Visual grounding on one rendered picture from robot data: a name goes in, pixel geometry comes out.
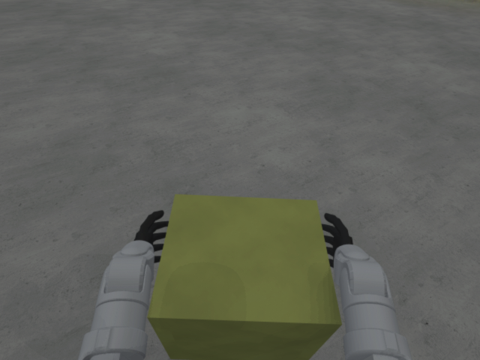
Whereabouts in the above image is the robot left hand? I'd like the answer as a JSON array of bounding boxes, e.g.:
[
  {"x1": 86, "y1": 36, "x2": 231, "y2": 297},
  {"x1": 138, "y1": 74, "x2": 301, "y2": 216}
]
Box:
[{"x1": 134, "y1": 210, "x2": 169, "y2": 263}]

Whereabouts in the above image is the carton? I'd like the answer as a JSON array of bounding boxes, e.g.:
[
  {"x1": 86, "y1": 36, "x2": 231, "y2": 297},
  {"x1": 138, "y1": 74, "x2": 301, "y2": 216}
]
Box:
[{"x1": 147, "y1": 194, "x2": 342, "y2": 360}]

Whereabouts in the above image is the left robot forearm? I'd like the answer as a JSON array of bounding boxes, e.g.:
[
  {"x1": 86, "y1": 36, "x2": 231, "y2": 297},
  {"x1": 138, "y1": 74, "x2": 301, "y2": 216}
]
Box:
[{"x1": 78, "y1": 240, "x2": 155, "y2": 360}]

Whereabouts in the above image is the robot right hand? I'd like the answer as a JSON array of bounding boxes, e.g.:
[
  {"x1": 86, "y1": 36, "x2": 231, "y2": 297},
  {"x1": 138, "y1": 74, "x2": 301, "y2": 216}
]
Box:
[{"x1": 322, "y1": 213, "x2": 353, "y2": 268}]

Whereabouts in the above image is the right robot forearm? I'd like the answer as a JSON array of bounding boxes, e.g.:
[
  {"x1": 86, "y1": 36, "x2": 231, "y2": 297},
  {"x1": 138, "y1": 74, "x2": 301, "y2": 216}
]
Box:
[{"x1": 334, "y1": 244, "x2": 413, "y2": 360}]

